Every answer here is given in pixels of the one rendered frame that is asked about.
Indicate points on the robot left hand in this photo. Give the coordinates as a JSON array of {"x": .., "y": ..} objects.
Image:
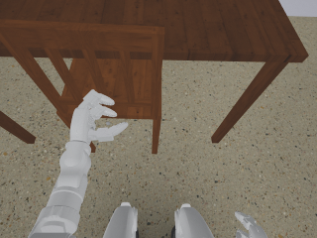
[{"x": 84, "y": 116}]

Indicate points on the left robot thigh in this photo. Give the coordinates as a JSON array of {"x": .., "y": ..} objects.
[{"x": 123, "y": 223}]

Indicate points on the robot right hand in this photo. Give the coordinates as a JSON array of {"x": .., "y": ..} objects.
[{"x": 250, "y": 224}]

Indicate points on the chair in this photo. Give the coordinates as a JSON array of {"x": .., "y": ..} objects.
[{"x": 133, "y": 84}]

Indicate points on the table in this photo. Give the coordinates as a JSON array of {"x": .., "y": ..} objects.
[{"x": 204, "y": 30}]

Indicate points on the right robot shin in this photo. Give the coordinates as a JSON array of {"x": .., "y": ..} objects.
[{"x": 183, "y": 205}]

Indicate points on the robot left forearm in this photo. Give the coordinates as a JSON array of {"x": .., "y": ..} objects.
[{"x": 61, "y": 215}]

